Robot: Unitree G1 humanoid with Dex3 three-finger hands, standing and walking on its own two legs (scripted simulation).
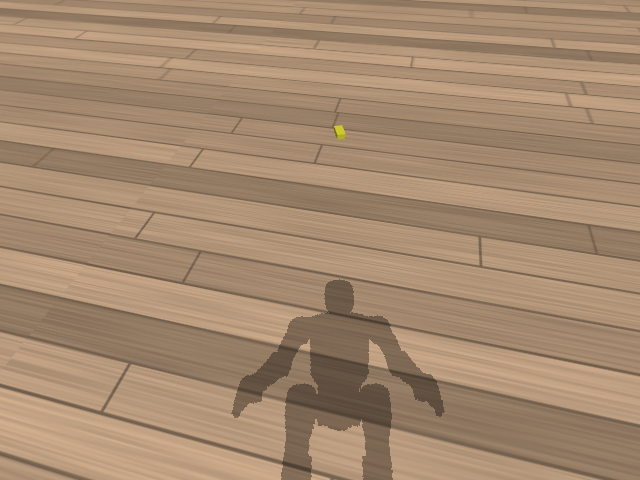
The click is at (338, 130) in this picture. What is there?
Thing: small brick
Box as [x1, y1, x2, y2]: [334, 125, 345, 139]
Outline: 334,126 334,131 337,139 345,138 342,126
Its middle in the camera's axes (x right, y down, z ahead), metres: +0.12 -0.62 +2.19
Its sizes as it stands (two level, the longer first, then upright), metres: 0.091 0.047 0.030
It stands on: the floor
